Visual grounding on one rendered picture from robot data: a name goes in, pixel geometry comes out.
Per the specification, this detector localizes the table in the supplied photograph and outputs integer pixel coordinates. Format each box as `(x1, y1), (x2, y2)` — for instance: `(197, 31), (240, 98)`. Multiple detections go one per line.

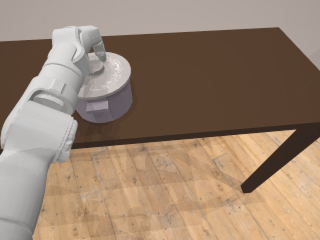
(0, 27), (320, 194)

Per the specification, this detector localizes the robot left upper arm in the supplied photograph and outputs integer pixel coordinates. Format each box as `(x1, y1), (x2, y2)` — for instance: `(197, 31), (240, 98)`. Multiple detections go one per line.
(0, 100), (78, 240)

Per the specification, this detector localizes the lid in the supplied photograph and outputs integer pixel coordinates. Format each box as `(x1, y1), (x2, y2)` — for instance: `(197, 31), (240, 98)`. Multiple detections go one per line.
(78, 52), (131, 100)

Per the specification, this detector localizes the pot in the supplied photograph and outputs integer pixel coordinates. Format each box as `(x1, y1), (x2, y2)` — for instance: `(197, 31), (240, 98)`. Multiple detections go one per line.
(76, 80), (133, 123)

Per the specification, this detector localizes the robot left forearm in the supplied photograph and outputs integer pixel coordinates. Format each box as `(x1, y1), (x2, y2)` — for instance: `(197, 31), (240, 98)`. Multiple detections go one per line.
(0, 26), (92, 149)

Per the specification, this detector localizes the knob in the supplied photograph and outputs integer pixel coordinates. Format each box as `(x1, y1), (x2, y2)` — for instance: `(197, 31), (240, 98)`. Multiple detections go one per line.
(89, 59), (105, 76)

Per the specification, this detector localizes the robot left hand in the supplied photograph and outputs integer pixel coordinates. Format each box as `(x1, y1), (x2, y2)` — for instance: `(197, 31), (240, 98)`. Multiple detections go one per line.
(78, 25), (107, 76)

